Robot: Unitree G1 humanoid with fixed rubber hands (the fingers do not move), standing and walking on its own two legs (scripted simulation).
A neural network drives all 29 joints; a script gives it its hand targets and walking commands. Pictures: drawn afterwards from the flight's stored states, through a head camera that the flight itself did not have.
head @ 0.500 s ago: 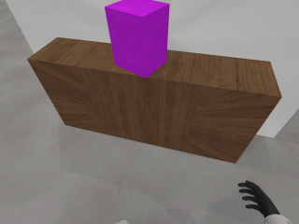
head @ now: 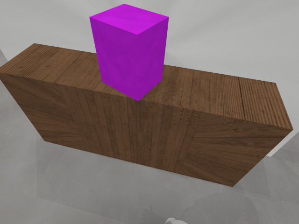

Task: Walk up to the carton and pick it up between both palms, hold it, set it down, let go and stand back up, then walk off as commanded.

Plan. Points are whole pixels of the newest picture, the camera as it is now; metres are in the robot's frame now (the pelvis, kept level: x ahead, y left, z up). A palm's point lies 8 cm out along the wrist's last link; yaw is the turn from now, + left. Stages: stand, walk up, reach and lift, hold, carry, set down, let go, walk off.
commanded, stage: walk up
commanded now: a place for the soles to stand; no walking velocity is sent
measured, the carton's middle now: (131, 53) +0.78 +0.04 +0.06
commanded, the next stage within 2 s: none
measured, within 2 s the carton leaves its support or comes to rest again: neither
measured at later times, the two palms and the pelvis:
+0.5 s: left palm (9, 203) +0.23 +0.37 -0.06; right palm (234, 196) +0.22 -0.25 -0.06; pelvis +0.13 +0.06 +0.00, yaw -5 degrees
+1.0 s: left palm (49, 155) +0.37 +0.31 -0.07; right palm (233, 160) +0.33 -0.29 -0.07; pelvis +0.25 +0.03 +0.00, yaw -7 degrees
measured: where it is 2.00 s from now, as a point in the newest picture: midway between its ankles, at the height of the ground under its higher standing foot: (136, 212)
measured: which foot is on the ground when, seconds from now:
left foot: down 0.00-0.02, up 0.04-0.38, down 0.40-0.88, up 0.90-1.00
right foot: down 0.00-0.42, up 0.44-0.84, down 0.86-1.00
